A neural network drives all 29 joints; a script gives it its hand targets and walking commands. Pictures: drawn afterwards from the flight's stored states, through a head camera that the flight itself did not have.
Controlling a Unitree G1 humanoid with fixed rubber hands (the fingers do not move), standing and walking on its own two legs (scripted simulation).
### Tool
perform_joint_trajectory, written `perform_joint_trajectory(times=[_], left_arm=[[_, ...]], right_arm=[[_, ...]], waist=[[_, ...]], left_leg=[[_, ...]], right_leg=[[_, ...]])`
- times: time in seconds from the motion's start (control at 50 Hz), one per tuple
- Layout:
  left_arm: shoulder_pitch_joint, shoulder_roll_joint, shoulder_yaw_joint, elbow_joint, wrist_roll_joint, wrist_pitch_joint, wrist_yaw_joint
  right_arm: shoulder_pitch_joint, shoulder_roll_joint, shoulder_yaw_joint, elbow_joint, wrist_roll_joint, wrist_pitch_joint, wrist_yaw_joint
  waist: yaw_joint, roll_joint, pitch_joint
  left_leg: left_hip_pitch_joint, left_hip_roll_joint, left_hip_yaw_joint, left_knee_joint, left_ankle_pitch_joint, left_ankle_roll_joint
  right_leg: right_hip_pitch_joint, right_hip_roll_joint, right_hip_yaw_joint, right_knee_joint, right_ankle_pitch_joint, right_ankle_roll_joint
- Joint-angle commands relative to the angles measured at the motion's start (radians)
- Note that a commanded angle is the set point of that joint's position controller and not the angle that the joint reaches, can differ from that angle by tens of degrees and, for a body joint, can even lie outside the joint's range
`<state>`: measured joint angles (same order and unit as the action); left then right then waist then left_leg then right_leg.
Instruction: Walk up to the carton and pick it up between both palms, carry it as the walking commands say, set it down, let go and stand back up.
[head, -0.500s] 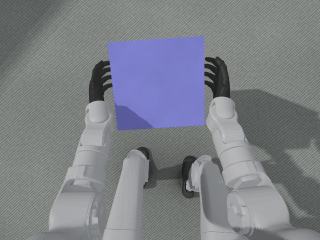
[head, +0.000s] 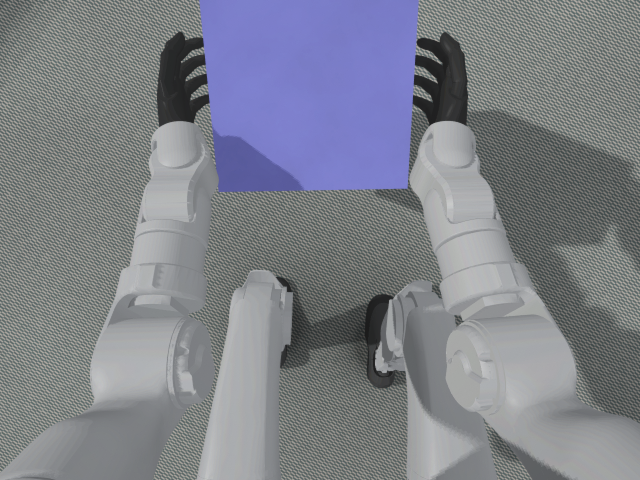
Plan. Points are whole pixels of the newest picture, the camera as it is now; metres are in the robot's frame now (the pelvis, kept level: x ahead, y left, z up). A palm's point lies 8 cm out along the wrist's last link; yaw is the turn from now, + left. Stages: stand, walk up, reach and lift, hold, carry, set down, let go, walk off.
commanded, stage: set down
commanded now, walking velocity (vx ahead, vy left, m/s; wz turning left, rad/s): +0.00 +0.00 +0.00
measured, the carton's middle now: (311, 98) +0.54 +0.06 -0.21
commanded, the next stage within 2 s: none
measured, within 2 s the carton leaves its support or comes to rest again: rests again in 1.26 s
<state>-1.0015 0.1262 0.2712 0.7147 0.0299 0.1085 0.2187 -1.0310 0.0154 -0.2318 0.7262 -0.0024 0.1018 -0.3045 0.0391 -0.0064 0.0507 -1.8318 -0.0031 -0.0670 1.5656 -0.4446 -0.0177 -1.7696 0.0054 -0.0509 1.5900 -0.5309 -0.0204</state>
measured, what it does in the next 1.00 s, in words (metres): lowers itself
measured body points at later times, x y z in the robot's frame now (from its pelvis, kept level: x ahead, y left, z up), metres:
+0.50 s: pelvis -0.01 +0.00 -0.07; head +0.33 +0.03 +0.21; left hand +0.51 +0.22 -0.21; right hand +0.52 -0.08 -0.22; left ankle +0.10 +0.13 -0.52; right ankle +0.08 -0.12 -0.52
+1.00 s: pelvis -0.02 +0.00 -0.12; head +0.38 +0.03 +0.06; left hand +0.54 +0.22 -0.32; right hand +0.55 -0.09 -0.33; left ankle +0.10 +0.13 -0.52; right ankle +0.08 -0.12 -0.52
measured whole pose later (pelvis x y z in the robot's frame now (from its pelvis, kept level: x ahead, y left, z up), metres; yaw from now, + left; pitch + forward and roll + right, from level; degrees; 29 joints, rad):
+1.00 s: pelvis -0.02 +0.00 -0.12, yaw +0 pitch +36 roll -3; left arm -1.48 0.33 0.27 0.75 0.03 0.26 0.12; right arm -1.49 -0.11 -0.30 0.73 0.04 0.23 -0.23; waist 0.04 -0.01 0.54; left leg -2.11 -0.04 -0.09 2.01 -0.52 -0.04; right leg -2.03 0.06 -0.03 2.04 -0.64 0.01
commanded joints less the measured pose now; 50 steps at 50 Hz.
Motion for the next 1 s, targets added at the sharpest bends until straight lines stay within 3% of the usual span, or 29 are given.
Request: perform_joint_trajectory(times=[0.0, 0.1, 0.2, 0.28, 0.36, 0.44, 0.54, 0.66, 0.8, 0.92, 0.96, 0.98], left_arm=[[-0.662, -0.660, -0.363, -0.009, 0.047, -0.007, -0.265], [-0.709, -0.694, -0.388, -0.087, 0.031, 0.008, -0.304], [-0.800, -0.696, -0.461, -0.178, -0.036, 0.015, -0.313], [-0.891, -0.695, -0.467, -0.153, -0.065, 0.027, -0.314], [-0.958, -0.714, -0.427, -0.063, -0.069, 0.050, -0.328], [-0.971, -0.726, -0.375, 0.035, -0.039, 0.082, -0.355], [-0.944, -0.730, -0.337, 0.078, 0.011, 0.112, -0.378], [-0.963, -0.696, -0.326, 0.029, 0.021, 0.115, -0.391], [-1.087, -0.623, -0.409, -0.099, -0.068, 0.079, -0.381], [-1.222, -0.540, -0.467, -0.212, -0.184, 0.065, -0.340], [-1.229, -0.521, -0.487, -0.202, -0.213, 0.078, -0.330], [-1.187, -0.521, -0.477, -0.098, -0.208, 0.091, -0.333]], right_arm=[[-0.612, 0.698, 0.316, 0.013, -0.043, 0.020, 0.276], [-0.668, 0.759, 0.359, -0.068, -0.015, 0.037, 0.312], [-0.750, 0.749, 0.427, -0.179, 0.053, 0.035, 0.318], [-0.858, 0.704, 0.419, -0.194, 0.079, 0.037, 0.320], [-0.937, 0.653, 0.352, -0.137, 0.054, 0.046, 0.318], [-0.983, 0.626, 0.301, -0.070, 0.025, 0.065, 0.331], [-0.979, 0.629, 0.284, -0.014, 0.005, 0.094, 0.364], [-0.987, 0.636, 0.304, -0.015, 0.023, 0.108, 0.392], [-1.055, 0.600, 0.396, -0.096, 0.091, 0.084, 0.374], [-1.192, 0.545, 0.498, -0.232, 0.190, 0.069, 0.330], [-1.201, 0.522, 0.521, -0.242, 0.210, 0.079, 0.315], [-1.145, 0.520, 0.505, -0.125, 0.191, 0.100, 0.312]], waist=[[0.048, 0.029, -1.081], [0.068, 0.010, -1.206], [0.062, 0.032, -1.330], [0.051, 0.055, -1.301], [0.017, 0.070, -1.209], [0.019, 0.077, -1.105], [0.033, 0.074, -1.032], [0.054, 0.049, -1.033], [0.054, 0.064, -1.208], [0.055, 0.070, -1.584], [0.048, 0.076, -1.683], [0.037, 0.068, -1.560]], left_leg=[[0.502, -0.124, 0.095, 0.018, 0.261, 0.000], [0.511, -0.130, 0.095, 0.099, 0.422, -0.008], [0.586, -0.129, 0.089, 0.163, 0.533, -0.017], [0.566, -0.125, 0.095, 0.186, 0.456, -0.019], [0.479, -0.123, 0.101, 0.202, 0.309, -0.021], [0.417, -0.120, 0.108, 0.221, 0.221, -0.018], [0.416, -0.110, 0.107, 0.247, 0.208, -0.012], [0.404, -0.101, 0.104, 0.290, 0.262, -0.004], [0.502, -0.092, 0.099, 0.368, 0.429, -0.010], [0.700, -0.087, 0.106, 0.444, 0.578, -0.012], [0.752, -0.087, 0.120, 0.466, 0.591, -0.010], [0.676, -0.084, 0.131, 0.457, 0.491, -0.009]], right_leg=[[0.260, 0.192, 0.062, -0.019, 0.210, 0.040], [0.252, 0.197, 0.053, 0.040, 0.338, 0.059], [0.240, 0.196, 0.032, 0.100, 0.411, 0.068], [0.202, 0.189, 0.018, 0.136, 0.346, 0.064], [0.192, 0.181, 0.010, 0.169, 0.248, 0.049], [0.160, 0.175, 0.006, 0.197, 0.178, 0.040], [0.091, 0.173, -0.003, 0.223, 0.147, 0.043], [0.050, 0.170, -0.002, 0.257, 0.186, 0.050], [0.125, 0.161, 0.003, 0.315, 0.318, 0.051], [0.337, 0.155, -0.005, 0.389, 0.452, 0.052], [0.412, 0.152, -0.008, 0.408, 0.475, 0.051], [0.389, 0.148, -0.009, 0.405, 0.403, 0.049]])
